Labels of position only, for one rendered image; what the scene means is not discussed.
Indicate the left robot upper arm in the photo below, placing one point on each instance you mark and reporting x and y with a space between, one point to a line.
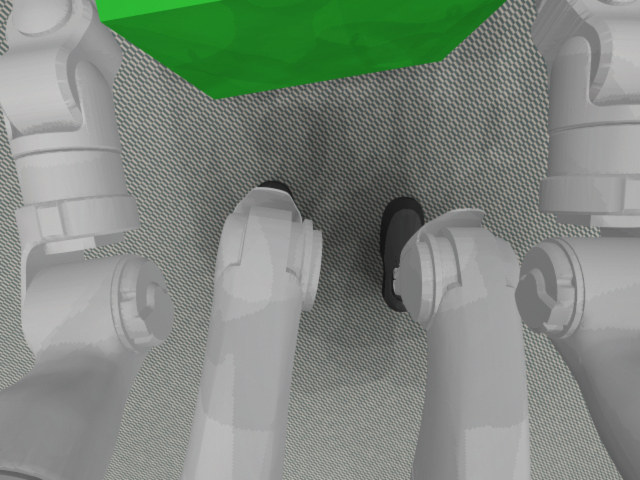
90 325

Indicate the left robot forearm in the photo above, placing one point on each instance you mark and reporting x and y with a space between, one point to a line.
56 95

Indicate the right robot forearm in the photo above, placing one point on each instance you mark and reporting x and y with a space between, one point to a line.
592 53

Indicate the robot right thigh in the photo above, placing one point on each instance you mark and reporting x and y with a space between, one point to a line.
475 420

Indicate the carton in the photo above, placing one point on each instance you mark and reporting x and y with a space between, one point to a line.
229 48

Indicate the right robot upper arm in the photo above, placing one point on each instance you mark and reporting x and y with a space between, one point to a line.
583 293

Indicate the robot left foot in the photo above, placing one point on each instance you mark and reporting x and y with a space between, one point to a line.
276 185

